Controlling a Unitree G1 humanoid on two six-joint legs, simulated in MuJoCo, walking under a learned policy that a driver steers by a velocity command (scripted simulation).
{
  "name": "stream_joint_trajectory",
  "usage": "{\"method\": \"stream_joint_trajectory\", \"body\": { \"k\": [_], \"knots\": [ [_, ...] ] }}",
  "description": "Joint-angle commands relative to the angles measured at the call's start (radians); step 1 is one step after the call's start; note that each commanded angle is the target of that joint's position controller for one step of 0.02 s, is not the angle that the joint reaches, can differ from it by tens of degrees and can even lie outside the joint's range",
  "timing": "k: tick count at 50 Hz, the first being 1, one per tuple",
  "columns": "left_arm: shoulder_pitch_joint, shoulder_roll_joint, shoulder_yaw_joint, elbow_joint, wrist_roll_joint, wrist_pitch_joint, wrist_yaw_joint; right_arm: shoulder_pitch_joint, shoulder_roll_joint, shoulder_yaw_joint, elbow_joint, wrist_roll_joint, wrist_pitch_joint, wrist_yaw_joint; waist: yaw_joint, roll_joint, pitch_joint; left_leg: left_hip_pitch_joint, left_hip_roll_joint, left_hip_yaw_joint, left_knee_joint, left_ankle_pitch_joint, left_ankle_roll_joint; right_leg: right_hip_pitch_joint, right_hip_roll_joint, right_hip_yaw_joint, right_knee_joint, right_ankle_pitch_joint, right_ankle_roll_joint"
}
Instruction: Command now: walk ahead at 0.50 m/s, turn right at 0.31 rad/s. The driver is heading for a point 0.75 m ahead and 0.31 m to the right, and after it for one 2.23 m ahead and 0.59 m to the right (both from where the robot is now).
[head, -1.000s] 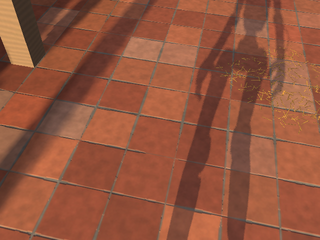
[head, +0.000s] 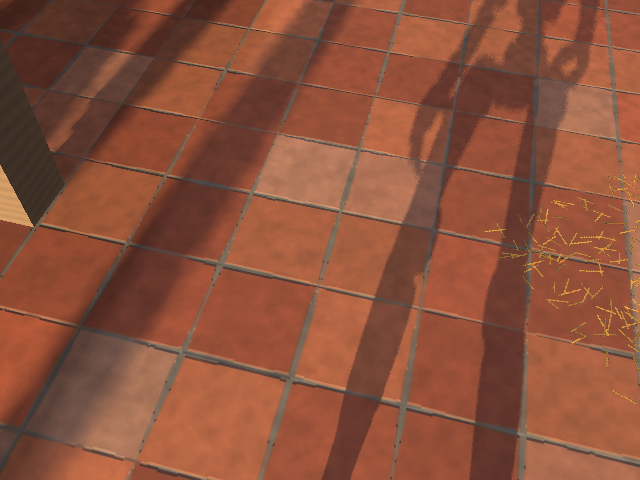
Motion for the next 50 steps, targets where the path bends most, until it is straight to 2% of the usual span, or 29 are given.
{"method": "stream_joint_trajectory", "body": {
  "k": [1, 2, 3, 4, 5, 7, 9, 12, 15, 18, 20, 22, 23, 24, 25, 26, 27, 28, 29, 30, 31, 32, 34, 37, 41, 45, 48, 49, 50],
  "knots": [
    [-0.029, 0.128, 0.022, -0.093, -0.037, -0.043, 0.0, 0.304, -0.151, -0.04, 0.033, -0.002, -0.002, -0.01, -0.148, 0.172, -0.218, 0.703, 0.357, -0.535, -0.275, -0.169, 0.156, -0.627, -0.04, 0.096, 0.497, 0.04, -0.041],
    [-0.066, 0.117, 0.024, -0.098, -0.031, -0.039, 0.008, 0.225, -0.126, -0.029, 0.02, -0.005, -0.005, -0.009, -0.114, 0.087, -0.154, 0.563, 0.323, -0.42, -0.305, -0.075, 0.134, -0.579, -0.09, 0.079, 0.463, 0.134, -0.037],
    [-0.079, 0.103, 0.032, -0.098, -0.018, -0.03, 0.013, 0.181, -0.1, -0.024, 0.021, -0.009, -0.006, -0.007, -0.088, 0.083, -0.098, 0.46, 0.288, -0.324, -0.342, -0.024, 0.121, -0.541, -0.118, 0.078, 0.408, 0.193, -0.034],
    [-0.057, 0.083, 0.035, -0.097, -0.017, -0.015, 0.01, 0.165, -0.083, -0.02, 0.028, -0.019, -0.008, -0.008, -0.06, 0.11, -0.08, 0.396, 0.263, -0.252, -0.371, 0.008, 0.108, -0.483, -0.141, 0.084, 0.381, 0.232, -0.034],
    [-0.045, 0.06, 0.036, -0.095, -0.02, -0.002, 0.007, 0.164, -0.075, -0.02, 0.035, -0.022, -0.008, -0.009, -0.048, 0.116, -0.067, 0.367, 0.247, -0.2, -0.394, 0.035, 0.108, -0.461, -0.147, 0.078, 0.364, 0.25, -0.035],
    [-0.066, 0.04, 0.037, -0.113, -0.02, 0.018, 0.005, 0.176, -0.098, -0.028, 0.048, -0.021, -0.012, -0.018, -0.036, 0.096, -0.031, 0.34, 0.245, -0.118, -0.422, 0.117, 0.119, -0.496, -0.154, 0.072, 0.336, 0.29, -0.029],
    [-0.114, 0.04, 0.04, -0.139, -0.011, 0.027, 0.003, 0.194, -0.119, -0.035, 0.056, -0.024, -0.01, -0.03, -0.039, 0.071, -0.007, 0.351, 0.248, -0.061, -0.438, 0.164, 0.126, -0.558, -0.154, 0.082, 0.277, 0.364, -0.017],
    [-0.187, 0.035, 0.039, -0.173, -0.005, 0.023, -0.009, 0.21, -0.134, -0.039, 0.06, -0.025, -0.002, -0.044, -0.05, 0.063, 0.018, 0.38, 0.236, 0.024, -0.451, 0.191, 0.116, -0.592, -0.142, 0.067, 0.117, 0.49, -0.005],
    [-0.298, 0.02, 0.028, -0.216, 0.001, 0.02, -0.028, 0.242, -0.153, -0.044, 0.061, -0.016, 0.007, -0.055, -0.086, 0.049, 0.05, 0.415, 0.236, 0.096, -0.46, 0.198, 0.103, -0.58, -0.131, -0.006, -0.034, 0.567, -0.011],
    [-0.39, 0.012, 0.019, -0.265, 0.0, 0.019, -0.048, 0.3, -0.166, -0.051, 0.074, -0.006, 0.024, -0.058, -0.117, 0.04, 0.08, 0.522, 0.264, 0.136, -0.423, 0.248, 0.099, -0.615, -0.118, -0.053, -0.121, 0.535, -0.029],
    [-0.417, 0.018, 0.02, -0.294, -0.003, 0.02, -0.062, 0.308, -0.18, -0.056, 0.075, 0.003, 0.039, -0.058, -0.112, 0.052, 0.082, 0.583, 0.282, 0.161, -0.372, 0.349, 0.088, -0.603, -0.099, -0.088, -0.157, 0.462, -0.05],
    [-0.387, 0.05, 0.034, -0.311, -0.006, 0.023, -0.07, 0.281, -0.21, -0.064, 0.06, 0.011, 0.051, -0.061, -0.07, 0.09, 0.035, 0.607, 0.284, 0.191, -0.263, 0.663, 0.068, -0.488, -0.039, -0.146, -0.168, 0.369, -0.085],
    [-0.327, 0.077, 0.048, -0.307, -0.009, 0.025, -0.071, 0.266, -0.227, -0.069, 0.052, 0.014, 0.059, -0.063, -0.028, 0.113, -0.009, 0.609, 0.282, 0.2, -0.161, 0.822, 0.058, -0.395, 0.001, -0.173, -0.162, 0.317, -0.106],
    [-0.208, 0.119, 0.071, -0.283, -0.013, 0.026, -0.069, 0.245, -0.239, -0.07, 0.044, 0.017, 0.066, -0.064, 0.042, 0.118, -0.073, 0.58, 0.265, 0.211, 0.006, 0.898, 0.041, -0.238, 0.044, -0.187, -0.196, 0.313, -0.136],
    [-0.044, 0.186, 0.108, -0.241, -0.013, 0.029, -0.053, 0.233, -0.234, -0.066, 0.035, 0.019, 0.067, -0.064, 0.125, 0.084, -0.158, 0.448, 0.222, 0.224, 0.248, 0.771, 0.0, 0.031, 0.069, -0.148, -0.276, 0.379, -0.176],
    [0.032, 0.284, 0.129, -0.217, -0.01, 0.037, -0.031, 0.257, -0.134, -0.037, 0.004, -0.024, 0.053, -0.059, 0.091, -0.143, -0.217, 0.136, 0.135, 0.207, 0.583, 0.022, -0.043, 0.293, -0.143, 0.188, -0.276, 0.444, -0.236],
    [0.004, 0.323, 0.124, -0.256, 0.003, 0.019, -0.039, 0.316, -0.059, -0.009, -0.053, -0.006, 0.009, -0.043, 0.004, -0.249, -0.383, -0.199, -0.068, -0.022, 0.863, -0.493, -0.078, 0.549, -0.342, 0.793, -0.472, 0.223, -0.448],
    [0.026, 0.232, 0.098, -0.254, 0.009, 0.009, -0.046, 0.167, -0.15, -0.028, -0.076, 0.038, -0.028, -0.03, 0.075, -0.09, -0.339, -0.318, -0.02, -0.148, 0.89, -0.429, -0.048, 0.533, -0.33, 0.752, -0.558, 0.224, -0.382],
    [-0.018, 0.188, 0.086, -0.252, 0.007, -0.002, -0.045, 0.122, -0.153, -0.028, -0.093, 0.052, -0.043, -0.026, 0.053, -0.068, -0.212, -0.358, 0.022, -0.136, 0.827, -0.334, -0.021, 0.417, -0.297, 0.594, -0.551, 0.292, -0.34],
    [-0.102, 0.153, 0.075, -0.271, 0.001, -0.009, -0.045, 0.129, -0.149, -0.03, -0.072, 0.031, -0.044, -0.035, -0.001, 0.028, -0.14, -0.292, 0.071, -0.138, 0.741, -0.256, -0.02, 0.252, -0.249, 0.468, -0.549, 0.393, -0.303],
    [-0.163, 0.122, 0.065, -0.288, 0.004, -0.011, -0.042, 0.144, -0.164, -0.041, -0.063, 0.008, -0.033, -0.041, -0.039, 0.026, -0.107, -0.211, 0.099, -0.138, 0.66, -0.216, -0.029, 0.124, -0.212, 0.379, -0.557, 0.484, -0.282],
    [-0.186, 0.109, 0.058, -0.301, 0.012, -0.012, -0.037, 0.163, -0.168, -0.047, -0.062, 0.002, -0.017, -0.04, -0.065, 0.009, -0.1, -0.146, 0.116, -0.142, 0.624, -0.191, -0.038, 0.048, -0.189, 0.341, -0.578, 0.526, -0.274],
    [-0.169, 0.13, 0.061, -0.3, 0.007, -0.016, -0.025, 0.157, -0.144, -0.046, -0.077, -0.01, 0.007, -0.041, -0.078, 0.004, -0.083, -0.117, 0.113, -0.124, 0.535, -0.16, -0.069, -0.026, -0.166, 0.293, -0.601, 0.603, -0.277],
    [-0.11, 0.169, 0.07, -0.293, 0.004, -0.014, -0.002, 0.047, -0.12, -0.038, -0.12, -0.021, 0.018, -0.046, -0.048, -0.013, -0.046, -0.158, 0.084, -0.102, 0.345, -0.01, -0.105, -0.063, -0.131, 0.235, -0.612, 0.642, -0.26],
    [-0.057, 0.164, 0.068, -0.287, -0.002, -0.002, 0.008, -0.089, -0.093, -0.023, -0.163, -0.01, 0.008, -0.031, 0.008, -0.066, -0.024, -0.095, 0.018, -0.093, 0.051, 0.207, -0.101, -0.082, -0.083, 0.208, -0.592, 0.517, -0.2],
    [-0.006, 0.161, 0.068, -0.27, -0.007, 0.007, 0.011, -0.155, -0.121, -0.024, -0.203, 0.003, -0.008, -0.011, 0.033, -0.083, -0.019, -0.064, -0.013, -0.112, -0.067, 0.205, -0.08, -0.005, -0.121, 0.295, -0.518, 0.464, -0.186],
    [-0.015, 0.167, 0.07, -0.278, -0.003, 0.019, 0.02, -0.111, -0.155, -0.035, -0.204, 0.006, -0.026, -0.001, -0.001, -0.118, -0.03, 0.005, -0.027, -0.118, -0.11, 0.083, -0.049, 0.058, -0.149, 0.376, -0.431, 0.501, -0.17],
    [-0.035, 0.161, 0.068, -0.287, -0.002, 0.022, 0.021, -0.039, -0.169, -0.043, -0.187, 0.004, -0.032, -0.003, -0.042, -0.131, -0.054, 0.101, -0.037, -0.099, -0.143, 0.076, -0.028, 0.052, -0.13, 0.378, -0.38, 0.561, -0.155],
    [-0.056, 0.13, 0.056, -0.302, 0.001, 0.021, 0.017, 0.076, -0.202, -0.058, -0.163, -0.008, -0.037, -0.009, -0.099, -0.118, -0.134, 0.292, -0.001, -0.116, -0.145, 0.097, 0.01, 0.006, -0.075, 0.342, -0.247, 0.617, -0.123]
  ]
}}
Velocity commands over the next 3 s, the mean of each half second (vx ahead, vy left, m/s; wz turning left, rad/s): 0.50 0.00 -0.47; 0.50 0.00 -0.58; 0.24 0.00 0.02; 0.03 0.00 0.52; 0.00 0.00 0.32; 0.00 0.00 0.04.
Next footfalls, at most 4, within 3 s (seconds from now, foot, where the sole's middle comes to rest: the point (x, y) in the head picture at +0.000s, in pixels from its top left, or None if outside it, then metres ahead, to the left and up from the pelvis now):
0.50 right None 0.41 -0.17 -0.76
1.02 left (398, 346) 0.76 -0.13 -0.76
1.42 right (509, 376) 0.70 -0.37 -0.76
1.80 left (380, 347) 0.75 -0.09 -0.76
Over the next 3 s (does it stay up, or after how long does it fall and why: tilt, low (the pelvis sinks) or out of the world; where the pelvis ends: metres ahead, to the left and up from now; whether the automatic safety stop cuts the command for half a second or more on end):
stays up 0.71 -0.21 0.01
